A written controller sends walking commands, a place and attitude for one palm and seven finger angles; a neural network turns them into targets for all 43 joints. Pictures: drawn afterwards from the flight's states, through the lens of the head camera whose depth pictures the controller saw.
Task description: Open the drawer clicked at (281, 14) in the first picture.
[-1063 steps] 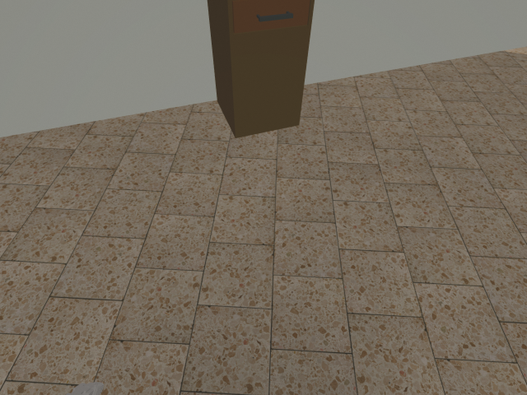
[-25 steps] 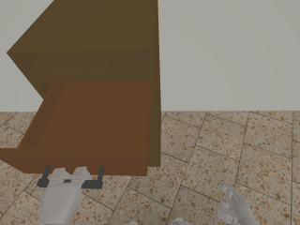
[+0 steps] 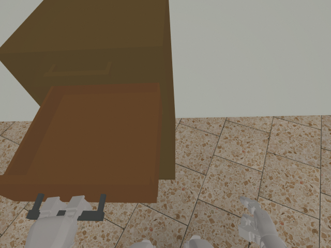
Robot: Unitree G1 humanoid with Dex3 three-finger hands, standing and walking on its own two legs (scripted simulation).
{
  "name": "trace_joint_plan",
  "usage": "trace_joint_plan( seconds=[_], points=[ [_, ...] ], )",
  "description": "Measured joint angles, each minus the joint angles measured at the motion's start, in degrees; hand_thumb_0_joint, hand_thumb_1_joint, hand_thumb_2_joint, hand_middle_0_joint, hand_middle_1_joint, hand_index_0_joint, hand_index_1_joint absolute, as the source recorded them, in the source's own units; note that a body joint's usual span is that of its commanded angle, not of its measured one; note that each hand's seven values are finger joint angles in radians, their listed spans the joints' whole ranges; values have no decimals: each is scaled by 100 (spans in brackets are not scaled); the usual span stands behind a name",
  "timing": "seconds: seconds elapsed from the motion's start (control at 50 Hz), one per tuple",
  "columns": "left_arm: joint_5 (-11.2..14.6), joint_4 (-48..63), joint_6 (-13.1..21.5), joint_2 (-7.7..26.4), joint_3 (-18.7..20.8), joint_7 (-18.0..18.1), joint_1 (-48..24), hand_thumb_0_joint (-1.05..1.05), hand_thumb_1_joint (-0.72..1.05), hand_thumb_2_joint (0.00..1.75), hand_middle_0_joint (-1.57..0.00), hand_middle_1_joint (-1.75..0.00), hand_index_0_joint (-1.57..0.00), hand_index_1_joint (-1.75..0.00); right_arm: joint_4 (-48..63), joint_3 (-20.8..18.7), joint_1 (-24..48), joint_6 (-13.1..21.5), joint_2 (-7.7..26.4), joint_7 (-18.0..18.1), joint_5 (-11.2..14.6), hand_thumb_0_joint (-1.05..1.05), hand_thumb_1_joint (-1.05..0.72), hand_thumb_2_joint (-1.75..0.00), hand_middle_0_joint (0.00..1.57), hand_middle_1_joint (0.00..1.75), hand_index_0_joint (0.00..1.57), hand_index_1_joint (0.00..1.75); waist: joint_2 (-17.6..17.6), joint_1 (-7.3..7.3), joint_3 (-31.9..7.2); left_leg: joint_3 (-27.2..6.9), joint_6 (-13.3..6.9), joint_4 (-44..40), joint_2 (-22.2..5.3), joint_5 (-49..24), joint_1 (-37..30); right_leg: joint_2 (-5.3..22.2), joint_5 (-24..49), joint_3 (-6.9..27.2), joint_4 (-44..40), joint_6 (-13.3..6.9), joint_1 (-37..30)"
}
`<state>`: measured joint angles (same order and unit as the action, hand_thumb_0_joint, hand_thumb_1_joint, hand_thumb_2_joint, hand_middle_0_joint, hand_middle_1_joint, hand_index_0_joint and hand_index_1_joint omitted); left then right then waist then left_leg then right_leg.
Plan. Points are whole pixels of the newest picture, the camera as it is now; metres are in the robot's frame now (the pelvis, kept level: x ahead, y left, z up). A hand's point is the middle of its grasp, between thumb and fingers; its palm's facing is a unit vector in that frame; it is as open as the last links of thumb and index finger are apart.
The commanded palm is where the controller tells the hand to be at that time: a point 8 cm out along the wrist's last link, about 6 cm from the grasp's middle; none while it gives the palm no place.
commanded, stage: open the thumb to release the handle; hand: left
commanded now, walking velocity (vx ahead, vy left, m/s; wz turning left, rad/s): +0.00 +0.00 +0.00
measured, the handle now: (68, 206) +0.21 +0.25 +0.00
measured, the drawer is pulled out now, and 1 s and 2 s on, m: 0.30 0.30 0.30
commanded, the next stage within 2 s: lift the hand off the handle in 0.58 s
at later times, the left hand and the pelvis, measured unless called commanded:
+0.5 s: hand (67, 238) +0.15 +0.23 -0.02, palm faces -0.07 -0.11 -0.99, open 10.5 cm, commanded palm +0.12 +0.24 +0.03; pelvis -0.01 +0.00 +0.00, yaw +1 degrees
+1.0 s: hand (69, 232) +0.16 +0.24 -0.02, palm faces -0.03 -0.09 -0.99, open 13.8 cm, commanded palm +0.15 +0.24 +0.03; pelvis -0.01 +0.01 +0.00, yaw +1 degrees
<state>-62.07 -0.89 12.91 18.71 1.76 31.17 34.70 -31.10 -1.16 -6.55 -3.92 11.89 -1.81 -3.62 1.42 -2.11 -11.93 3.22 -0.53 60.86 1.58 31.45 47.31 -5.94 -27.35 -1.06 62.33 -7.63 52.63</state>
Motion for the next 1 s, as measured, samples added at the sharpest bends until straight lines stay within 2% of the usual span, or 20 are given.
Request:
trace_joint_plan(
  seconds=[0.1,0.16,0.26,0.36,0.56,0.66,0.78,1.0],
  points=[
    [-14,43,-7,-1,-19,32,30,2,76,78,-27,-130,-37,-128,24,-3,-25,1,7,-16,-40,1,-91,-90,20,30,20,30,23,1,-11,-17,-8,29,14,14,61,12,-19,-12,25,6,53],
    [-94,6,-48,-1,-83,143,-108,1,75,80,-29,-130,-38,-129,48,-34,-86,53,80,4,-88,1,-91,-90,20,30,20,30,56,-51,-27,-73,-15,131,52,32,193,56,-56,-73,107,13,155],
    [-30,-30,-207,-68,-172,147,-289,1,65,78,-32,-131,-39,-130,15,-47,-120,37,141,42,-54,1,-91,-90,20,30,20,30,79,-120,-5,-104,-21,190,93,40,222,101,-85,-105,171,27,170],
    [50,-86,-354,-91,-244,45,-342,1,43,69,-32,-128,-38,-129,48,13,-142,11,112,57,4,1,-91,-90,19,30,20,30,79,-98,26,-108,-23,59,95,-28,69,102,-25,-97,47,30,17],
    [20,-126,-314,-33,-254,11,-314,0,-18,44,-27,-120,-34,-124,170,32,-175,49,143,23,-25,1,-91,-90,20,30,20,30,81,-52,8,-117,-30,15,60,-76,14,68,61,-103,-59,32,-61],
    [4,-87,-366,-71,-298,20,-295,0,-37,36,-27,-119,-33,-122,208,7,-206,33,186,11,-37,1,-91,-90,20,30,20,30,98,-48,-11,-99,-55,75,68,-48,33,75,40,-89,-3,56,-41],
    [-51,-114,-438,-101,-388,111,-377,0,-46,32,-27,-119,-32,-121,227,12,-266,36,207,22,-44,1,-91,-90,20,30,20,30,111,-74,-25,-101,-78,141,87,-35,100,96,24,-95,53,81,16],
    [-45,-381,-714,-141,-572,131,-804,0,-49,30,-29,-120,-33,-121,163,86,-299,22,164,83,26,1,-91,-90,20,30,20,30,147,-90,21,-139,-99,115,118,-79,89,131,56,-128,7,107,-22]
  ],
)
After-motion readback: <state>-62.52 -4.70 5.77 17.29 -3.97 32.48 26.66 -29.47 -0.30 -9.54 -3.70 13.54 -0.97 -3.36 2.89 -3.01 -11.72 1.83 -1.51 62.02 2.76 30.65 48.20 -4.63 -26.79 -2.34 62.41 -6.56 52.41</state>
